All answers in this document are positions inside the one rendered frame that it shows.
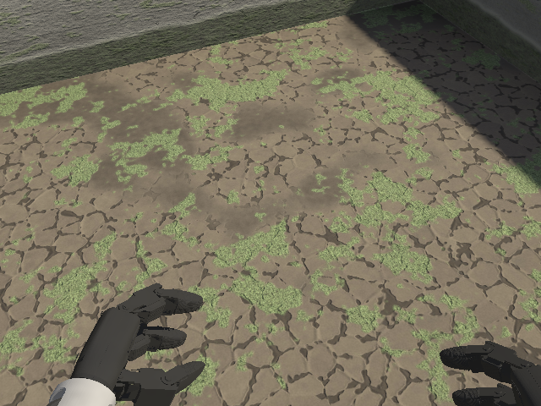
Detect right robot hand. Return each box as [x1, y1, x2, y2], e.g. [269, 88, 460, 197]
[440, 341, 541, 406]

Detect robot left forearm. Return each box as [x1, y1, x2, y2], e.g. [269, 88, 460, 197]
[47, 378, 116, 406]

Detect left robot hand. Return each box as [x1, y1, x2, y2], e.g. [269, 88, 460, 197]
[70, 283, 205, 406]

